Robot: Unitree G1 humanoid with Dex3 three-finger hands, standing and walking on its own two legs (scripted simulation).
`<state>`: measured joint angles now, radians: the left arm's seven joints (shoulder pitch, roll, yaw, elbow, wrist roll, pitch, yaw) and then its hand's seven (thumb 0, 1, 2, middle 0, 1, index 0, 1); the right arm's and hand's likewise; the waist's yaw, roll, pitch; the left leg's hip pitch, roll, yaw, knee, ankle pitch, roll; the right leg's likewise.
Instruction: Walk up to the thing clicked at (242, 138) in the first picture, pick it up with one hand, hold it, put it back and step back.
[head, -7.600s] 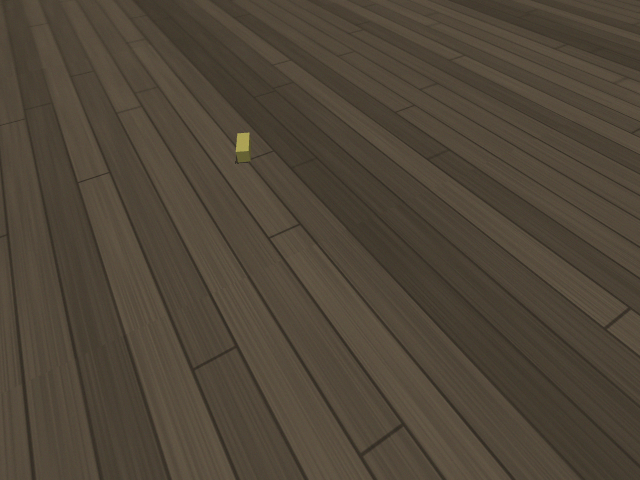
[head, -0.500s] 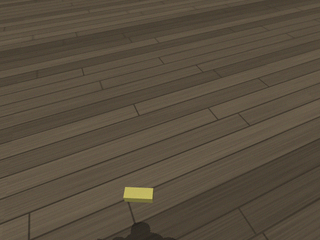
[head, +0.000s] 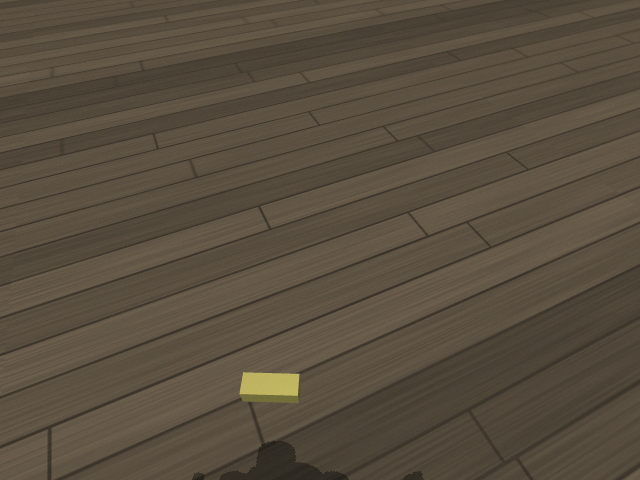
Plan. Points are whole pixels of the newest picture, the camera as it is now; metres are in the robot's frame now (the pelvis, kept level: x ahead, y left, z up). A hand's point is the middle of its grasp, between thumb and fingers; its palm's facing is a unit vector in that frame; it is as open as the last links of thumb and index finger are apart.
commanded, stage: stand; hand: left
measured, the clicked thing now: (271, 387) +0.50 +0.20 -0.75
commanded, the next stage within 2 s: none
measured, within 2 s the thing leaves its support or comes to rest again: neither
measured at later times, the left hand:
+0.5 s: hand out of the picture +0.07 +0.25 -0.16, palm faces -0.02 -0.94 -0.33, open 7.4 cm
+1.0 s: hand out of the picture +0.08 +0.25 -0.16, palm faces -0.03 -0.94 -0.34, open 7.4 cm
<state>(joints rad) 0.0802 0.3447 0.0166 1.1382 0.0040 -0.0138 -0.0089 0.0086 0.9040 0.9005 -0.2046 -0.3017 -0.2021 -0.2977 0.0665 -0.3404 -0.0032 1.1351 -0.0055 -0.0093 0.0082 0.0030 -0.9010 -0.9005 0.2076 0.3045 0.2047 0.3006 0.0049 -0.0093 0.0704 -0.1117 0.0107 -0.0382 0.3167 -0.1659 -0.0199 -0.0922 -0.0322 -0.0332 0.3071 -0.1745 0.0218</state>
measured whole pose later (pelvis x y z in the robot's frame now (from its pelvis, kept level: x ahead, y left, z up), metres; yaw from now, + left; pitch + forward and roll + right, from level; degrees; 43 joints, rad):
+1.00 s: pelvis +0.00 -0.01 +0.00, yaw -1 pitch -2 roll +0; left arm 0.10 0.35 0.00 1.13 0.01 -0.01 -0.01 0.01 0.90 0.90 -0.20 -0.30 -0.20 -0.30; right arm 0.10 -0.35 0.01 1.13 -0.01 -0.01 0.01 0.00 -0.90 -0.90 0.21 0.30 0.20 0.30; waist 0.00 0.00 0.06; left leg -0.10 0.03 -0.03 0.32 -0.17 -0.03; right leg -0.10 -0.02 -0.02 0.32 -0.18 0.01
